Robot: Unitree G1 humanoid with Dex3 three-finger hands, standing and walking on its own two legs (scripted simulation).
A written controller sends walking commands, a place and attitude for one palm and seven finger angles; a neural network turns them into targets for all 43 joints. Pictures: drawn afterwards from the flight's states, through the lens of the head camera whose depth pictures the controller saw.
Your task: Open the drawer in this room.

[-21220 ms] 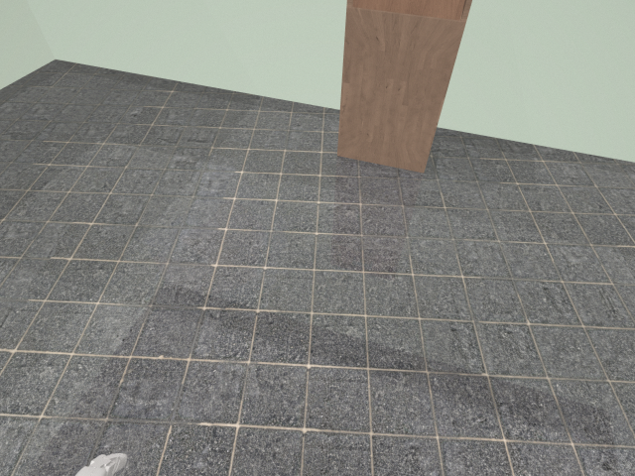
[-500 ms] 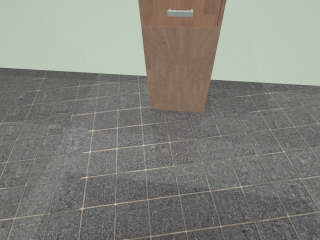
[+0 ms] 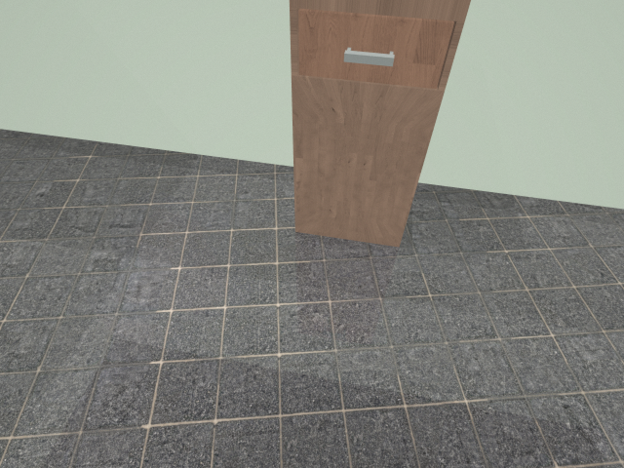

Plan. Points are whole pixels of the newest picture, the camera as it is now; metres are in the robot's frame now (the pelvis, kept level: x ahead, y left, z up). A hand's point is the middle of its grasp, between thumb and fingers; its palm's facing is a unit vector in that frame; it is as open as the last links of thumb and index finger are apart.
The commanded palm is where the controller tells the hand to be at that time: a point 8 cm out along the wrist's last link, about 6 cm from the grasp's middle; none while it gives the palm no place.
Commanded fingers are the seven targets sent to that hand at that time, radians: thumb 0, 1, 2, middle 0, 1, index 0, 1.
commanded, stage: stand and wait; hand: left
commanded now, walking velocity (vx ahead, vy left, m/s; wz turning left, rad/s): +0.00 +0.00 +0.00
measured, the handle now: (369, 55) +1.14 -0.08 +0.04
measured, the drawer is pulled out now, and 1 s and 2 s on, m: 0.00 0.00 0.00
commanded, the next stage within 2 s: look at it before walking up in 0.22 s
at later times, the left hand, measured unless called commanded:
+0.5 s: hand out of the picture +0.00 +0.16 -0.18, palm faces +0.03 -0.99 -0.17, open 7.4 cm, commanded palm none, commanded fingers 0.00 0.90 0.90 -0.20 -0.30 -0.20 -0.30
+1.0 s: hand out of the picture +0.00 +0.17 -0.18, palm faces +0.03 -0.98 -0.18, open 7.4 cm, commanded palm none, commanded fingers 0.00 0.90 0.90 -0.20 -0.30 -0.20 -0.30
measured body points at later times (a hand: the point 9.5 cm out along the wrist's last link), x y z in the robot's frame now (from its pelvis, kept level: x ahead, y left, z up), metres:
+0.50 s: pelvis +0.02 +0.00 +0.00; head +0.02 +0.00 +0.45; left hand +0.00 +0.21 -0.16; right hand -0.01 -0.20 -0.17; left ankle -0.03 +0.12 -0.74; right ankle +0.02 -0.11 -0.74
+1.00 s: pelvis +0.01 +0.00 +0.00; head +0.02 +0.00 +0.45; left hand +0.00 +0.22 -0.16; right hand -0.01 -0.22 -0.16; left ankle -0.03 +0.12 -0.74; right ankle +0.02 -0.11 -0.74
